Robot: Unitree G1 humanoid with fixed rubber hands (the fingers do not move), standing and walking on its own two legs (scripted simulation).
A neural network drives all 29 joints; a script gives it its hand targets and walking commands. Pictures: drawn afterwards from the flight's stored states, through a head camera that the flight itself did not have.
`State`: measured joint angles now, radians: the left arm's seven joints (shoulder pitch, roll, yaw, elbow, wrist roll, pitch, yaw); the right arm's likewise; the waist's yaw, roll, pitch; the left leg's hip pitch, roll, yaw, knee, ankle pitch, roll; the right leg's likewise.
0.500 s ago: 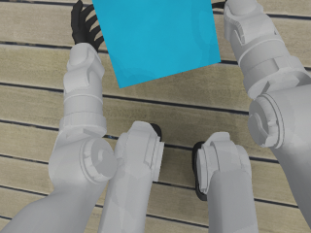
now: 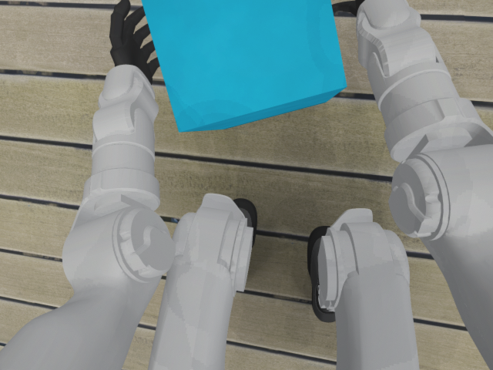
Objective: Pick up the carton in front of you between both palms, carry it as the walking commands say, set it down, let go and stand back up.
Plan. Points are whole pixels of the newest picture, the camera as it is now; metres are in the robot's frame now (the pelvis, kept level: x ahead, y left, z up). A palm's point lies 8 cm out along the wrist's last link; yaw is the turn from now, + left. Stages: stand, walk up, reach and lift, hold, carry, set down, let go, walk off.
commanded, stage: set down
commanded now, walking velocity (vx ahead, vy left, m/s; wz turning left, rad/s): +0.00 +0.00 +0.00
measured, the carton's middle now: (252, 50) +0.53 +0.07 -0.25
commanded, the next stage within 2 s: let go in 1.48 s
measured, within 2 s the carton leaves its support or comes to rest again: neither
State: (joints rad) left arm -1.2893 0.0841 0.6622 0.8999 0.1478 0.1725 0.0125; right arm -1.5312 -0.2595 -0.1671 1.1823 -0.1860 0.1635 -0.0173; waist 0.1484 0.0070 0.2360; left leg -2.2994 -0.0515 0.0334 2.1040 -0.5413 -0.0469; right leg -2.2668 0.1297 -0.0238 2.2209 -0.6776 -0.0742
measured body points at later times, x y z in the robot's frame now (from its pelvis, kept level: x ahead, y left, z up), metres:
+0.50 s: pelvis -0.02 +0.01 -0.01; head +0.35 -0.02 +0.23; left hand +0.48 +0.26 -0.18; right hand +0.58 -0.12 -0.19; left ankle +0.12 +0.12 -0.34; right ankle +0.07 -0.08 -0.34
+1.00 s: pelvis -0.01 +0.02 +0.10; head +0.32 +0.01 +0.40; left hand +0.48 +0.25 -0.02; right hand +0.59 -0.13 -0.02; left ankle +0.12 +0.12 -0.34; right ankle +0.07 -0.08 -0.34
